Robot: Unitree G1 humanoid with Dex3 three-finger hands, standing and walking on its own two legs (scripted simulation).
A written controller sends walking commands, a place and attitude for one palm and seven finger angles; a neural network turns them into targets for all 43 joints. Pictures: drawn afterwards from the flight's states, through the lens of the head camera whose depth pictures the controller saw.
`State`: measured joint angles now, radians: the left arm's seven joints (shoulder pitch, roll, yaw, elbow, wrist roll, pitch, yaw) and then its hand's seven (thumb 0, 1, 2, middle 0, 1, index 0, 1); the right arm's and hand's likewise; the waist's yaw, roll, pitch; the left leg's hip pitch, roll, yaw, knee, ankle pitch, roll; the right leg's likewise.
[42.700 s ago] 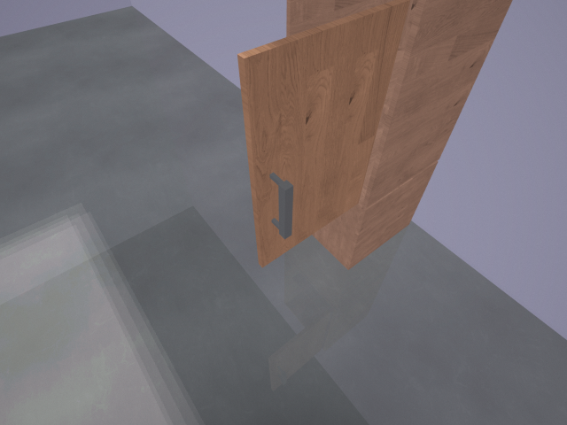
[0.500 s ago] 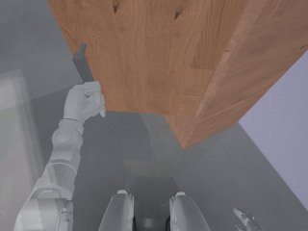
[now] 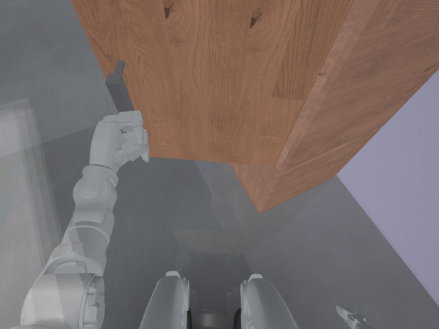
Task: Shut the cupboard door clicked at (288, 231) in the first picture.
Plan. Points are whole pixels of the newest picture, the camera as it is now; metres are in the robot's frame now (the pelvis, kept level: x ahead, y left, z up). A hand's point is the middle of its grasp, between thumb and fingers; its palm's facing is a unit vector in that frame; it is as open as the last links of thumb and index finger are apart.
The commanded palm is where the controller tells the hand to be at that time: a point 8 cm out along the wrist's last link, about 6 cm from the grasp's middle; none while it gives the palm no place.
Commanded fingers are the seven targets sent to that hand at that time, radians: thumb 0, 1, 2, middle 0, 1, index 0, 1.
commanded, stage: push the door shut along its arc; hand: left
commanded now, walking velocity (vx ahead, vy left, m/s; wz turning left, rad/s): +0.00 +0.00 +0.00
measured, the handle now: (129, 103) +0.53 +0.18 +0.04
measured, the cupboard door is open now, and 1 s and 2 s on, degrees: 60 44 36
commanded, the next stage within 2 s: pull the fist back off the door in 1.46 s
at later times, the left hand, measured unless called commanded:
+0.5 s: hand (150, 122) +0.48 +0.13 +0.04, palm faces -0.23 -0.97 -0.07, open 3.1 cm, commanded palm +0.48 +0.17 +0.04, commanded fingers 0.00 0.90 0.90 -1.30 -1.50 -1.30 -1.50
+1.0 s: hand (169, 97) +0.54 +0.10 +0.04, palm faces -0.35 -0.93 -0.06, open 3.1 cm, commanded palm +0.55 +0.12 +0.04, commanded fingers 0.00 0.90 0.90 -1.30 -1.50 -1.30 -1.50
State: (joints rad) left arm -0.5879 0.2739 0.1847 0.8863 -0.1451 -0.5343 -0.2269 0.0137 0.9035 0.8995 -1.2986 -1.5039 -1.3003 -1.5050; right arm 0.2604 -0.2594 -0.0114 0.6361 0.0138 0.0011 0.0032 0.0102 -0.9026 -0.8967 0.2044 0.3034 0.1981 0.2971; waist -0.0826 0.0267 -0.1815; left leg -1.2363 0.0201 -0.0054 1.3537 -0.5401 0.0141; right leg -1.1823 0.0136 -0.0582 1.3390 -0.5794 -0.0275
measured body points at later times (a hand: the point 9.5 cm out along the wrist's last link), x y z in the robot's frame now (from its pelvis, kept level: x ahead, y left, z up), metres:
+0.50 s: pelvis -0.01 +0.01 -0.01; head +0.13 +0.02 +0.41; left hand +0.49 +0.18 +0.05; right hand +0.03 -0.26 -0.13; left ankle +0.05 +0.11 -0.60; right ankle +0.03 -0.11 -0.60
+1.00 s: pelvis -0.01 +0.01 -0.03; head +0.16 +0.03 +0.38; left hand +0.56 +0.15 +0.05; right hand -0.02 -0.25 -0.14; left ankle +0.05 +0.11 -0.60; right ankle +0.03 -0.11 -0.60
